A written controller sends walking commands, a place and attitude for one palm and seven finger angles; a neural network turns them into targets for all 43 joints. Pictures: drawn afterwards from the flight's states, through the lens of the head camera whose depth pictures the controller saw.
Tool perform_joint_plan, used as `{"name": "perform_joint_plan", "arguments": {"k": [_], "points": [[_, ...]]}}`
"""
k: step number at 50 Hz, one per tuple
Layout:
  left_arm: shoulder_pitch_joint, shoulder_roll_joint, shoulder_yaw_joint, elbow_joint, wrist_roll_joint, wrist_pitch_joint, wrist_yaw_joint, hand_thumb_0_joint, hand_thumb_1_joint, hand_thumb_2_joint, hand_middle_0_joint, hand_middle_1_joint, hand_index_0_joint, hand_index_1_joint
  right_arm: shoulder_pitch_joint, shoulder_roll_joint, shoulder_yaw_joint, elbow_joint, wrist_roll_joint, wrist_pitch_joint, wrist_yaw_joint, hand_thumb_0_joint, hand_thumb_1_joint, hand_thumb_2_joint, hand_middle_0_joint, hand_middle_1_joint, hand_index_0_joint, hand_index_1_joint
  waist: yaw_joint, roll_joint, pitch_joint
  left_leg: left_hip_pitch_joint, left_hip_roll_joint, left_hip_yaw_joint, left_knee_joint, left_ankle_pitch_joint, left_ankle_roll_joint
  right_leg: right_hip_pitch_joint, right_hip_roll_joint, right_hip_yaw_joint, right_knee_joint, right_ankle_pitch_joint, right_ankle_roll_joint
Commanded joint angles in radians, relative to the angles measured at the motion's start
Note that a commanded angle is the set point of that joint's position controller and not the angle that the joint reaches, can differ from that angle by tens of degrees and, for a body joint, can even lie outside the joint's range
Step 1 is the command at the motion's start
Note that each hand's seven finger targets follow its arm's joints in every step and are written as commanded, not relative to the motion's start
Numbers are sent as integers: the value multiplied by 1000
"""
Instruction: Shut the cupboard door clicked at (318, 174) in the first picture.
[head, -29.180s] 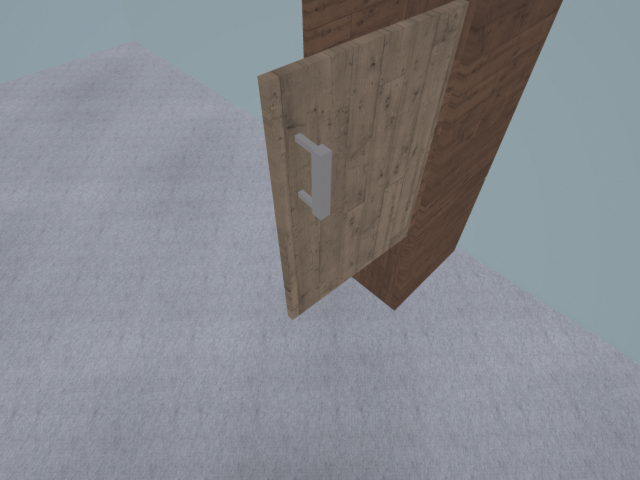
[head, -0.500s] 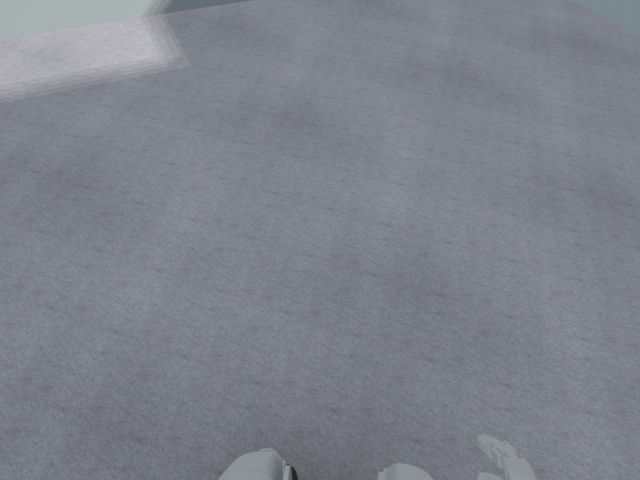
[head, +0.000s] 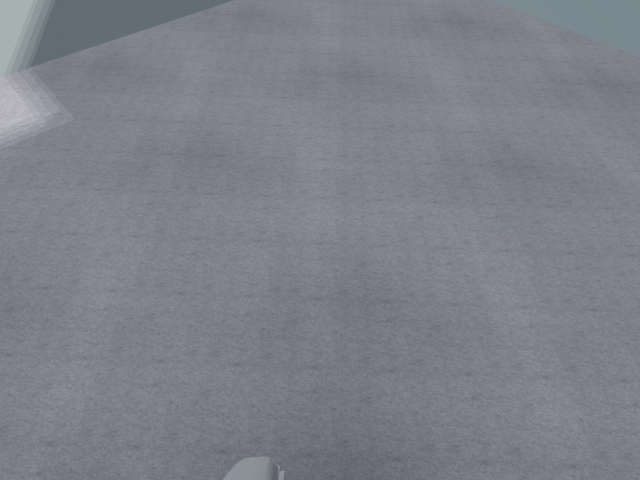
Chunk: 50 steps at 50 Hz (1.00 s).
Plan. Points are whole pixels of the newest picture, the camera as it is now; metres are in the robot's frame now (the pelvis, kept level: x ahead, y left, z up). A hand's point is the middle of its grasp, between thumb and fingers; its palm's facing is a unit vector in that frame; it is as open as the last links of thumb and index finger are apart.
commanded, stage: turn to face it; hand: left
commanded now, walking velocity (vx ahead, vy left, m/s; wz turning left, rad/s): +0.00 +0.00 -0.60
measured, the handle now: out of the picture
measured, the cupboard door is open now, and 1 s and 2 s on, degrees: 50 50 50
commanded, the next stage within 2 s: none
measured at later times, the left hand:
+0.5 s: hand (193, 421) +0.21 +0.21 -0.15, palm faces -0.31 -0.91 -0.25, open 7.3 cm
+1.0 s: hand (225, 422) +0.21 +0.16 -0.18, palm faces -0.54 -0.81 -0.20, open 7.3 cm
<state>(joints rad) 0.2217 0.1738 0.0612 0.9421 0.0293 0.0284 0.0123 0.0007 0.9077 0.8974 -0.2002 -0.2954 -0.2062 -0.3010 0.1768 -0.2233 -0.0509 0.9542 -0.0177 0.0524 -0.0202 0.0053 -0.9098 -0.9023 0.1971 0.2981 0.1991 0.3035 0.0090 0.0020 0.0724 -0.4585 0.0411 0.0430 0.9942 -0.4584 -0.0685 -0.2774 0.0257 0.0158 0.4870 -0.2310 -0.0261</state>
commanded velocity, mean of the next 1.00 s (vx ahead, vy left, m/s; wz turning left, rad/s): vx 0.00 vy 0.00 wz -0.60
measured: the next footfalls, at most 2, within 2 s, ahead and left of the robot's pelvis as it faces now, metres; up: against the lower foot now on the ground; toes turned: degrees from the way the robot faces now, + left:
left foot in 0.14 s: +0.08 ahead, +0.15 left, +0.00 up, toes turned -3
right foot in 0.56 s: +0.00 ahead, -0.10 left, +0.00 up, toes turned -26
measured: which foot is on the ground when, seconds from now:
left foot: up 0.00-0.12, down 0.14-0.56, up 0.58-0.92, down 0.94-1.00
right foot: down 0.00-0.14, up 0.16-0.54, down 0.56-0.94, up 0.96-1.00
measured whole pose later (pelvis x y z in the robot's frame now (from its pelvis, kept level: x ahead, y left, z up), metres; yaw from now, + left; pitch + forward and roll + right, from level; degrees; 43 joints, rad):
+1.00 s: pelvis +0.04 +0.04 -0.01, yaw -36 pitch +2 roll -1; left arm 0.19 0.25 0.07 0.91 0.02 0.08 -0.01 0.00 0.91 0.90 -0.20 -0.30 -0.21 -0.30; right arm 0.17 -0.22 -0.02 0.86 -0.03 0.01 -0.02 0.00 -0.90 -0.90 0.20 0.30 0.20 0.30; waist 0.01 -0.04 0.07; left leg -0.33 0.05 0.07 0.59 -0.28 0.01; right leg -0.39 0.06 0.10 0.78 -0.45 0.01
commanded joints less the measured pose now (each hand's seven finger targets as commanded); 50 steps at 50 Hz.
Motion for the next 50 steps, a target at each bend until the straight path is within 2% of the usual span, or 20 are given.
{"name": "perform_joint_plan", "arguments": {"k": [1, 5, 6, 7, 8, 11, 13, 21, 26, 27, 28, 29, 31, 34, 42, 45, 46, 47, 48, 50], "points": [[-1, 222, 64, -79, 3, -14, 5, 0, 900, 900, -200, -300, -200, -300, -8, -43, -11, -99, 10, -30, -4, 0, -900, -900, 200, 300, 200, 300, 3, -133, -127, 22, -1, -13, -194, 30, -6, 118, -244, 267, -102, 430, -161], [-73, 217, 63, -103, -11, 4, -4, 0, 900, 900, -200, -300, -200, -300, 113, -87, -15, -76, 11, -50, -14, 0, -900, -900, 200, 300, 200, 300, -59, -115, -141, 316, -2, -5, -551, 260, 4, -61, -161, 251, -4, 255, -61], [-54, 163, 52, -121, -18, 10, -10, 0, 900, 900, -200, -300, -200, -300, 125, -154, -27, -80, 2, -59, -16, 0, -900, -900, 200, 300, 200, 300, -51, 89, -152, 401, 152, -167, -661, 273, 50, -184, -51, 177, 112, 25, -7], [-42, 124, 42, -143, -23, 11, -19, 0, 900, 900, -200, -300, -200, -300, 152, -245, -41, -93, -13, -61, -20, 0, -900, -900, 200, 300, 200, 300, -59, 333, -149, 416, 385, -376, -721, 384, 165, -289, 42, 26, 346, -346, 44], [-66, 162, 45, -147, -11, 13, -22, 0, 900, 900, -200, -300, -200, -300, 151, -249, -40, -98, -18, -59, -20, 0, -900, -900, 200, 300, 200, 300, -71, 266, -137, 346, 443, -407, -723, 386, 233, -278, 8, 28, 532, -403, 50], [-72, 158, 54, -126, -8, 20, -42, 0, 900, 900, -200, -300, -200, -300, 34, -194, -21, -134, -17, -64, -24, 0, -900, -900, 200, 300, 200, 300, -9, 152, -76, 288, 341, -205, -681, 561, 213, -293, -51, 11, 687, -271, 72], [-71, 140, 48, -124, -11, 30, -47, 0, 900, 900, -200, -300, -200, -300, 55, -177, -18, -122, -17, -64, -24, 0, -900, -900, 200, 300, 200, 300, -12, 153, -100, 345, 293, -91, -658, 654, 189, -281, -53, -11, 663, -215, 86], [-148, 124, 33, -160, -8, 32, -51, 0, 900, 900, -200, -300, -200, -300, 120, -195, -38, -79, -15, -55, -10, 0, -900, -900, 200, 300, 200, 300, -53, 198, -95, 377, 333, 26, -624, 663, 192, -171, -59, -89, 373, -203, 75], [-49, 161, 38, -141, -6, 15, -44, 0, 900, 900, -200, -300, -200, -300, 75, -216, -51, -85, -6, -46, 2, 0, -900, -900, 200, 300, 200, 300, 4, 143, -119, 261, 308, 107, -456, 534, 107, 97, -38, -119, -3, 28, 27], [20, 223, 49, -120, -1, 5, -36, 0, 900, 900, -200, -300, -200, -300, 68, -188, -47, -98, 2, -45, 8, 0, -900, -900, 200, 300, 200, 300, 38, 10, -154, 153, 247, 159, -310, 381, 50, 239, -142, 5, -102, 161, -13], [60, 329, 68, -110, 5, -7, -22, 0, 900, 900, -200, -300, -200, -300, 31, -100, -25, -149, 4, -41, 12, 0, -900, -900, 200, 300, 200, 300, 64, -305, -135, -132, 82, 194, -75, -149, -10, 345, -387, 340, -151, 451, -123], [107, 357, 67, -100, -11, -4, -13, 0, 900, 900, -200, -300, -200, -300, -21, -125, -15, -171, 4, -23, 2, 0, -900, -900, 200, 300, 200, 300, 94, -237, -119, -154, 60, 45, 95, -199, -7, 248, -441, 380, -148, 548, -200], [6, 295, 67, -120, -12, -3, 8, 0, 900, 900, -200, -300, -200, -300, -22, -135, -23, -154, 5, -20, -9, 0, -900, -900, 200, 300, 200, 300, 41, -282, -126, -232, 77, -55, 202, -81, -10, 262, -350, 348, -133, 482, -192], [-86, 244, 46, -153, -11, -10, 4, 0, 900, 900, -200, -300, -200, -300, 29, -118, -19, -117, 0, -16, 2, 0, -900, -900, 200, 300, 200, 300, -21, -137, -133, -107, 72, -27, 132, 58, -31, 151, -262, 193, -122, 421, -151], [-58, 271, 61, -138, 0, -4, -7, 0, 900, 900, -200, -300, -200, -300, 10, -99, -19, -147, 9, -29, 0, 0, -900, -900, 200, 300, 200, 300, -6, -148, -126, 24, 8, -14, -213, 39, -18, 103, -241, 318, -110, 299, -165], [-87, 252, 59, -135, -13, 5, -8, 0, 900, 900, -200, -300, -200, -300, 92, -110, -16, -119, 14, -47, -11, 0, -900, -900, 200, 300, 200, 300, -49, -126, -150, 256, -10, -5, -529, 229, -5, -7, -180, 323, -13, 303, -85], [-84, 208, 50, -146, -18, 10, -10, 0, 900, 900, -200, -300, -200, -300, 119, -156, -23, -115, 9, -55, -14, 0, -900, -900, 200, 300, 200, 300, -56, 5, -161, 357, 95, -111, -653, 249, 26, -107, -91, 256, 77, 140, -32], [-39, 148, 40, -164, -27, 14, -22, 0, 900, 900, -200, -300, -200, -300, 126, -258, -39, -127, -9, -61, -17, 0, -900, -900, 200, 300, 200, 300, -42, 282, -170, 448, 336, -334, -700, 375, 128, -270, 43, 106, 278, -206, 27], [-51, 170, 40, -170, -15, 11, -27, 0, 900, 900, -200, -300, -200, -300, 138, -278, -40, -140, -13, -55, -18, 0, -900, -900, 200, 300, 200, 300, -59, 277, -157, 369, 456, -400, -714, 397, 221, -273, 24, 27, 500, -405, 44], [-70, 185, 55, -145, -7, 17, -38, 0, 900, 900, -200, -300, -200, -300, 71, -225, -26, -149, -18, -62, -25, 0, -900, -900, 200, 300, 200, 300, -23, 225, -111, 305, 375, -279, -690, 528, 216, -291, -23, 42, 690, -316, 65]]}}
